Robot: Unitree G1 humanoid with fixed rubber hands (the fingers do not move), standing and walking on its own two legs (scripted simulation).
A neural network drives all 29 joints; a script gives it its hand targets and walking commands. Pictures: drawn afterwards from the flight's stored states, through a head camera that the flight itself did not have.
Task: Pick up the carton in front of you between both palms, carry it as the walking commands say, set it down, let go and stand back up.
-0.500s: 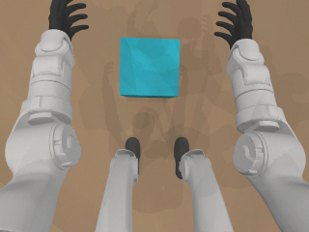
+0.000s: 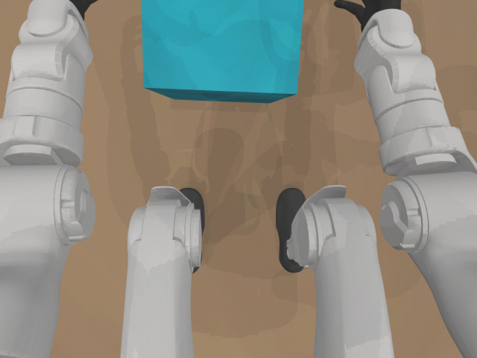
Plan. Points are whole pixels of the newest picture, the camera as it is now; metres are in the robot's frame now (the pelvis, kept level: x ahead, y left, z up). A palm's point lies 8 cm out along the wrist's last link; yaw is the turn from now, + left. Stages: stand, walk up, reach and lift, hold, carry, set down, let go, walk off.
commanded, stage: reach and lift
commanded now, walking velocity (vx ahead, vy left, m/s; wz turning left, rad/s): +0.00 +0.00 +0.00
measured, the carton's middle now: (223, 37) +0.55 +0.05 -0.30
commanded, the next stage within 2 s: none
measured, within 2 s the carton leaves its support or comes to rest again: leaves its support in 1.10 s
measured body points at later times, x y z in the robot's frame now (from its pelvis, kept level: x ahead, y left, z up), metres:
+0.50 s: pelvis +0.00 +0.01 -0.06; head +0.38 +0.04 +0.17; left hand +0.57 +0.23 -0.24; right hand +0.57 -0.13 -0.24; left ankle +0.11 +0.13 -0.39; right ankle +0.11 -0.12 -0.39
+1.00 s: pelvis -0.01 +0.01 -0.06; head +0.37 +0.03 +0.17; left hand +0.57 +0.20 -0.24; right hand +0.57 -0.11 -0.24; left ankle +0.11 +0.13 -0.39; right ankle +0.11 -0.12 -0.39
